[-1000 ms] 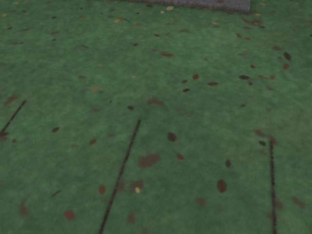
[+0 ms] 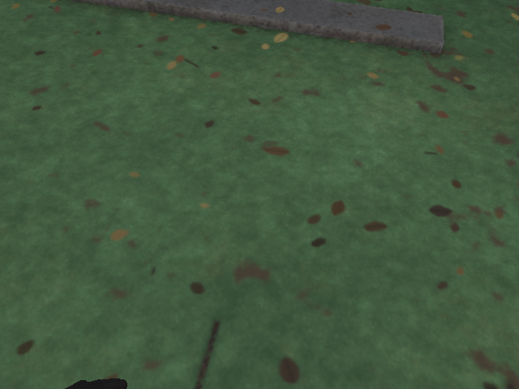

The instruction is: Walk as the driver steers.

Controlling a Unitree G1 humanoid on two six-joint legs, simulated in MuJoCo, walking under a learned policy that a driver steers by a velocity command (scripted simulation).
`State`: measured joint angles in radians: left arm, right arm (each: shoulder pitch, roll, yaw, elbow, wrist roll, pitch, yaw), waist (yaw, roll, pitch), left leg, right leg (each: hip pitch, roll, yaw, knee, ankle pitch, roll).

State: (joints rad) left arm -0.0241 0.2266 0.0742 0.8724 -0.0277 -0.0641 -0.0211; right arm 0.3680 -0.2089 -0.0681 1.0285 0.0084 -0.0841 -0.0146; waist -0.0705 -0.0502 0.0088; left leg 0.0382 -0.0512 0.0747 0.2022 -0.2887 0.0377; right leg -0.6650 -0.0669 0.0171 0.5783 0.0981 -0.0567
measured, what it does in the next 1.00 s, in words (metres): walks ahead, turning right: right foot, then left foot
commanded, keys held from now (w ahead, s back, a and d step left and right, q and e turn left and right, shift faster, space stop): w+e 1.00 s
